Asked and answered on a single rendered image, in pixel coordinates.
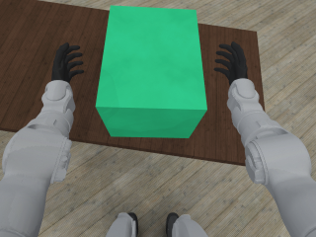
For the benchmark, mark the right robot foot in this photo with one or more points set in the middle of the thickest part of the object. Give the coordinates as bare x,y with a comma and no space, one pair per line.
171,219

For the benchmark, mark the robot left shin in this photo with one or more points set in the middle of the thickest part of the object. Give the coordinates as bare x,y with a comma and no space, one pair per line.
123,215

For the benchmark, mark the carton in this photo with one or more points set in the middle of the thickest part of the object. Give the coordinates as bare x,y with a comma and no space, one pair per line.
151,82

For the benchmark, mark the robot left hand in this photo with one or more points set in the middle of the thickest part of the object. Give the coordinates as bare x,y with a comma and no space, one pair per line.
61,68

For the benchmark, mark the robot right hand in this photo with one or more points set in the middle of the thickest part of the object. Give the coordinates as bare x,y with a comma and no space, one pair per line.
237,67

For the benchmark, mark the table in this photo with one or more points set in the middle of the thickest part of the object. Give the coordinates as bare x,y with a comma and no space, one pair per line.
31,32

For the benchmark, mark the robot left forearm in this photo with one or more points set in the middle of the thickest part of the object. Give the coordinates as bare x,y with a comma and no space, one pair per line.
56,115

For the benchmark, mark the robot right forearm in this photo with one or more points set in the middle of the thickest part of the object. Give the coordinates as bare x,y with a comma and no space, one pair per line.
249,117

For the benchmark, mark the right robot upper arm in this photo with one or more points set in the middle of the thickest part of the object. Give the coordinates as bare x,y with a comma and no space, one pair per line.
280,163

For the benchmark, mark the left robot upper arm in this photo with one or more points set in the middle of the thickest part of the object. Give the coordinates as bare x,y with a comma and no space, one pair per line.
36,160

